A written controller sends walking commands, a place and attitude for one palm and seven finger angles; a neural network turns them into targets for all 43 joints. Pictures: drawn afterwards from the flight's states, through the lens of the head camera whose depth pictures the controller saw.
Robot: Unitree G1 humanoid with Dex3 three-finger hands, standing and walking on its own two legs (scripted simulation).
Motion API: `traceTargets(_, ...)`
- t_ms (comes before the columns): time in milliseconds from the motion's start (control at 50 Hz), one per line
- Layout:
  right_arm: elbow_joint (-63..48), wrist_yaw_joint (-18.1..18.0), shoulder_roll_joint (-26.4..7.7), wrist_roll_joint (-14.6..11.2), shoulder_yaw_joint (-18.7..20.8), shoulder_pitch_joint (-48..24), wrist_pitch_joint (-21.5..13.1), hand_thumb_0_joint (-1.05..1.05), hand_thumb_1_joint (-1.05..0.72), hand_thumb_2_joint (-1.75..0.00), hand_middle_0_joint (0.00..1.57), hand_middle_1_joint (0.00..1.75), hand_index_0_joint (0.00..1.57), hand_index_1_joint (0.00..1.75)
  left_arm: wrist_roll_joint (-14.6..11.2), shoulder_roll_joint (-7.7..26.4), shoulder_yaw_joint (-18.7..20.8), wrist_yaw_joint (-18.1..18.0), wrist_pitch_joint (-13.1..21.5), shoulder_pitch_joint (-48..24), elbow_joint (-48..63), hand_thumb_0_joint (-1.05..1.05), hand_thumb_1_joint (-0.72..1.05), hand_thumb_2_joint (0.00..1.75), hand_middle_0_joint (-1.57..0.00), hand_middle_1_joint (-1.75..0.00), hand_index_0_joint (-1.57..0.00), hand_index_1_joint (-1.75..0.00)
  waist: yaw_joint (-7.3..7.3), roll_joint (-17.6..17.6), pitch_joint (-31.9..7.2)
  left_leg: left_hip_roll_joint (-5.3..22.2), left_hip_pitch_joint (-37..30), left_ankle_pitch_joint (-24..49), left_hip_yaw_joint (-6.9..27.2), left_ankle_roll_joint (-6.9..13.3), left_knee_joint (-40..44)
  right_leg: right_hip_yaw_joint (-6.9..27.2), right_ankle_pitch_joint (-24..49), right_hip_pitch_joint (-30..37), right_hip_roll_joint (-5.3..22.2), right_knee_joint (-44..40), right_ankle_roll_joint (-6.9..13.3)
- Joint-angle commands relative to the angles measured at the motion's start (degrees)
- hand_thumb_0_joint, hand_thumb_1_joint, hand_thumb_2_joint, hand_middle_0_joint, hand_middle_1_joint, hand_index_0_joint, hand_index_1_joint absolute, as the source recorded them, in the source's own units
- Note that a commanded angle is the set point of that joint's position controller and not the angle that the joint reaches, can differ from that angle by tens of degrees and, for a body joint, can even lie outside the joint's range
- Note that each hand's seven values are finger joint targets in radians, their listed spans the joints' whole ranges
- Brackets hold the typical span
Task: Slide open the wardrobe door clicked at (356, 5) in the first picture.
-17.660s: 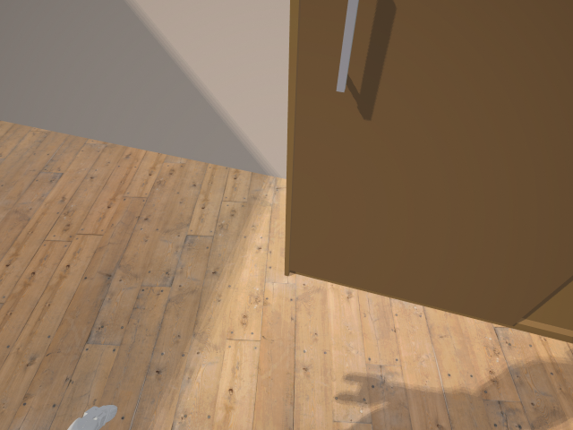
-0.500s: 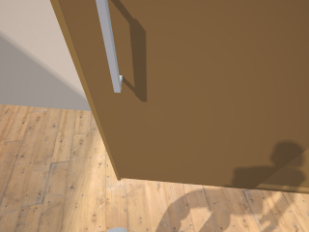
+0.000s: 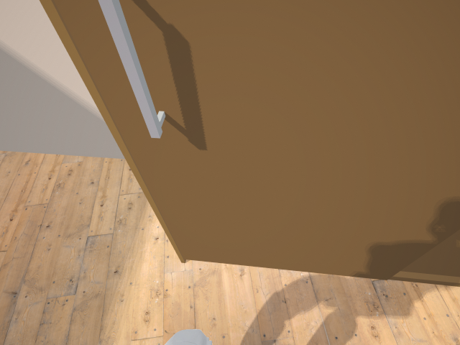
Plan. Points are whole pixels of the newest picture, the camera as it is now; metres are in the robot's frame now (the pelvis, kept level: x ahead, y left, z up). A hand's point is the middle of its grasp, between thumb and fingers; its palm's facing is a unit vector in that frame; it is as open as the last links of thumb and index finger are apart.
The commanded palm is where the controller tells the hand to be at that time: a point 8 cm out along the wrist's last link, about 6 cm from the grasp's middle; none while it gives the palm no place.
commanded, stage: come to a stop and stand still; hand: left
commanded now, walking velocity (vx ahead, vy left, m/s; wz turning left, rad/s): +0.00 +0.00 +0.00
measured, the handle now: (140, 70) +0.46 +0.18 +0.23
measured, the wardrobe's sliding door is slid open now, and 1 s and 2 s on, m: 0.00 0.00 0.00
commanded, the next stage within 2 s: look again from close up in 0.94 s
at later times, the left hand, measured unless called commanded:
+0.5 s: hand out of the picture -0.04 +0.18 -0.17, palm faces +0.05 -0.99 -0.16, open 7.3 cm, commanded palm none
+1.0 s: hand out of the picture -0.04 +0.17 -0.17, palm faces +0.03 -0.99 -0.14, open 7.3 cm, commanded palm none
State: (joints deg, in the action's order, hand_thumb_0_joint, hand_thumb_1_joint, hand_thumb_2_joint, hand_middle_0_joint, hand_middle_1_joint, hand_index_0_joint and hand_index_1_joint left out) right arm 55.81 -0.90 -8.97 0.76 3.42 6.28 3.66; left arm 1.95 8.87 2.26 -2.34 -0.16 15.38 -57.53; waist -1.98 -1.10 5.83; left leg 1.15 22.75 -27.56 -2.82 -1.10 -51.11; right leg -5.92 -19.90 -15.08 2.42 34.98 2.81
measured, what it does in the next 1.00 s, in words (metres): steps on the spot: left foot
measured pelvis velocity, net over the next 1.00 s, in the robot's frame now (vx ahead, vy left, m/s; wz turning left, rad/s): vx -0.03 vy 0.02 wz -0.02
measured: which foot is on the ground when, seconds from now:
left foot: up 0.00-0.18, down 0.20-1.00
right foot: down 0.00-1.00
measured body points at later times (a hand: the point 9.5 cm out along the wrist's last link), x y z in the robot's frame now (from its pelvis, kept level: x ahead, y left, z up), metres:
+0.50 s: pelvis -0.04 +0.01 +0.01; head -0.03 +0.03 +0.46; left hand -0.04 +0.24 -0.15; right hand -0.05 -0.19 -0.14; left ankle -0.05 +0.13 -0.73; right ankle -0.01 -0.08 -0.73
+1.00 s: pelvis -0.03 +0.02 +0.01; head -0.01 +0.03 +0.46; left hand -0.05 +0.23 -0.15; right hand -0.05 -0.17 -0.15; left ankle -0.05 +0.13 -0.73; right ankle -0.01 -0.08 -0.73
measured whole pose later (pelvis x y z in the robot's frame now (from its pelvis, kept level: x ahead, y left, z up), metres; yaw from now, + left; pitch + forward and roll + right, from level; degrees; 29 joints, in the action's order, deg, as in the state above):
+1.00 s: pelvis -0.03 +0.02 +0.01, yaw -1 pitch -1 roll +0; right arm 64.4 -2.0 -5.1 0.8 -0.4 18.8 -0.9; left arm 0.7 6.4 0.3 -2.0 0.6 17.3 -65.9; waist -0.6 1.3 1.8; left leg 0.3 7.9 -14.5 -4.8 0.8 -22.8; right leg -4.8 -11.1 -12.4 1.5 24.0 0.6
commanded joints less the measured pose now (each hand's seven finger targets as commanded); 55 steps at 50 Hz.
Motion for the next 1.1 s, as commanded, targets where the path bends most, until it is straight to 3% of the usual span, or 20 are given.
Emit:
traceTargets(0,-1.6,-0.2,-1.6,-0.4,-0.2,1.9,-1.4,0.0,-0.9,-0.9,0.2,0.3,0.2,0.3,0.1,8.0,1.3,-0.4,1.1,5.0,1.8,0.0,0.9,0.9,-0.2,-0.3,-0.2,-0.3,-0.09,10.8,-6.7,0.3,1.2,-1.2,1.0,-1.1,-0.5,12.1,47.8,8.2,13.8,-10.8,7.2)
traceTargets(60,-0.5,-0.3,-1.0,-0.6,-0.8,2.5,-2.0,0.0,-0.9,-0.9,0.2,0.3,0.2,0.3,0.0,9.2,1.6,-0.3,1.1,5.9,0.9,0.0,0.9,0.9,-0.2,-0.3,-0.2,-0.3,-0.66,9.8,-8.6,-0.1,-2.5,1.0,-0.5,-1.4,10.6,13.2,43.5,10.7,13.1,-10.8,7.1)
traceTargets(120,2.2,-0.6,-0.8,-0.6,-1.3,7.8,-2.7,0.0,-0.9,-0.9,0.2,0.3,0.2,0.3,-0.7,8.6,1.4,-0.1,1.1,2.6,0.1,0.0,0.9,0.9,-0.2,-0.3,-0.2,-0.3,1.66,8.7,-8.9,0.6,-12.5,11.8,-0.5,-1.0,25.7,12.2,30.7,6.3,11.0,-10.9,3.9)
traceTargets(140,3.2,-0.8,-2.0,-0.5,-1.2,9.8,-3.2,0.0,-0.9,-0.9,0.2,0.3,0.2,0.3,-1.1,7.8,1.2,0.0,0.9,1.7,0.2,0.0,0.9,0.9,-0.2,-0.3,-0.2,-0.3,2.19,5.4,-8.8,2.3,-16.6,17.1,0.6,-0.3,30.1,10.9,25.8,4.0,9.3,-9.8,1.7)
traceTargets(160,3.5,-1.0,-4.0,-0.1,-1.1,10.1,-3.8,0.0,-0.9,-0.9,0.2,0.3,0.2,0.3,-1.4,6.3,0.9,0.3,0.8,1.9,0.1,0.0,0.9,0.9,-0.2,-0.3,-0.2,-0.3,1.61,-1.2,-8.8,6.8,-17.9,24.5,4.7,1.3,30.5,8.4,20.2,2.1,6.0,-8.8,-0.7)
traceTargets(180,3.3,-1.2,-5.4,0.2,-1.3,8.2,-3.9,0.0,-0.9,-0.9,0.2,0.3,0.2,0.3,-1.4,5.1,0.5,0.4,0.6,2.1,-0.1,0.0,0.9,0.9,-0.2,-0.3,-0.2,-0.3,0.28,-5.0,-7.6,10.1,-13.6,26.9,7.2,2.8,30.7,6.5,14.3,3.8,4.1,-10.4,-2.5)
traceTargets(200,3.3,-1.1,-5.5,0.3,-1.6,6.7,-3.5,0.0,-0.9,-0.9,0.2,0.3,0.2,0.3,-1.1,4.6,0.2,0.4,0.4,1.7,-0.7,0.0,0.9,0.9,-0.2,-0.3,-0.2,-0.3,-0.2,-3.9,-5.8,10.3,-9.1,19.5,5.9,2.5,31.3,6.2,9.6,5.8,4.1,-13.2,-3.2)
traceTargets(240,4.3,-1.0,-4.0,0.3,-2.2,6.6,-3.6,0.0,-0.9,-0.9,0.2,0.3,0.2,0.3,-0.9,5.6,0.2,0.7,0.1,1.2,-2.6,0.0,0.9,0.9,-0.2,-0.3,-0.2,-0.3,-0.2,-5.9,-3.0,7.7,-6.9,14.3,5.6,1.7,33.3,6.4,9.1,6.6,4.2,-14.3,-3.0)
traceTargets(280,4.9,-1.0,-3.7,0.3,-2.5,8.5,-3.5,0.0,-0.9,-0.9,0.2,0.3,0.2,0.3,-1.1,5.7,0.0,0.8,0.1,1.4,-3.6,0.0,0.9,0.9,-0.2,-0.3,-0.2,-0.3,0.06,-4.2,-1.2,6.7,-5.0,7.8,5.3,1.3,35.1,7.0,5.3,6.5,4.1,-16.2,-2.9)
traceTargets(400,6.3,-1.0,-3.2,0.5,-2.7,13.3,-3.6,0.0,-0.9,-0.9,0.2,0.3,0.2,0.3,-1.2,5.4,-0.2,1.0,0.2,2.4,-5.4,0.0,0.9,0.9,-0.2,-0.3,-0.2,-0.3,0.72,0.6,1.1,5.3,-5.6,5.1,4.2,1.3,36.0,7.4,0.5,3.7,4.4,-19.2,-2.9)
traceTargets(700,7.8,-1.4,-1.3,0.1,-3.1,17.7,-4.7,0.0,-0.9,-0.9,0.2,0.3,0.2,0.3,-1.3,2.6,-0.8,0.4,1.0,6.1,-7.0,0.0,0.9,0.9,-0.2,-0.3,-0.2,-0.3,1.2,0.4,-0.7,5.8,-7.8,11.7,3.9,1.6,35.3,6.4,8.9,4.0,4.4,-16.0,-2.3)
traceTargets(1000,8.1,-1.7,-1.2,0.0,-3.1,17.3,-5.1,0.0,-0.9,-0.9,0.2,0.3,0.2,0.3,-1.1,2.4,-1.0,0.2,1.4,6.3,-7.4,0.0,0.9,0.9,-0.2,-0.3,-0.2,-0.3,1.45,0.3,-1.1,6.1,-10.2,17.8,3.1,1.6,33.7,6.6,13.6,4.0,4.6,-14.8,-2.2)
traceTargets(1020,1.3,-1.1,-9.5,0.4,-1.9,13.6,-5.3,0.0,-0.9,-0.9,0.2,0.3,0.2,0.3,-0.2,12.6,-1.8,0.2,2.3,4.0,-2.2,0.0,0.9,0.9,-0.2,-0.3,-0.2,-0.3,3.67,-0.6,1.8,2.5,-9.2,25.3,4.8,1.1,32.2,7.4,17.4,4.1,2.5,-11.4,-1.0)
traceTargets(1040,1.2,-1.4,-7.5,0.7,-0.9,14.2,-6.8,0.0,-0.9,-0.9,0.2,0.3,0.2,0.3,-0.7,7.2,-0.8,-0.2,2.3,6.4,-2.4,0.0,0.9,0.9,-0.2,-0.3,-0.2,-0.3,2.04,-1.6,-9.2,4.9,-11.9,26.1,4.6,2.3,26.6,7.4,17.9,7.2,4.4,-8.4,-0.5)
traceTargets(1060,2.2,-1.8,-4.7,0.4,-1.1,14.8,-6.8,0.0,-0.9,-0.9,0.2,0.3,0.2,0.3,-0.7,5.0,-1.1,-0.5,2.3,6.9,-3.2,0.0,0.9,0.9,-0.2,-0.3,-0.2,-0.3,2.57,-2.0,-13.7,4.8,-13.2,27.1,4.0,2.8,25.6,7.8,22.0,8.8,4.8,-7.9,0.4)
traceTargets(1080,2.2,-1.8,-4.3,0.2,-1.4,15.7,-6.3,0.0,-0.9,-0.9,0.2,0.3,0.2,0.3,-1.0,5.0,-1.6,-0.5,2.1,7.1,-2.5,0.0,0.9,0.9,-0.2,-0.3,-0.2,-0.3,2.69,-2.1,-14.0,4.4,-13.3,24.1,3.7,2.8,25.1,7.7,20.7,9.0,5.0,-8.3,0.4)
